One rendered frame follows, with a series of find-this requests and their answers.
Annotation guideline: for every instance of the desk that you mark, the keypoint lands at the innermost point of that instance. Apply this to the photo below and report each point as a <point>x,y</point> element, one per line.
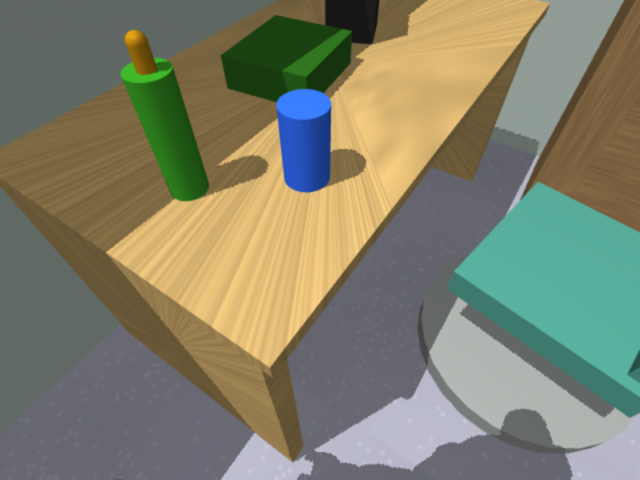
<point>223,288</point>

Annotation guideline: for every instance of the office chair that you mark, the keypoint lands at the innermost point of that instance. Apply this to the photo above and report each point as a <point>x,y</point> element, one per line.
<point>534,337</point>

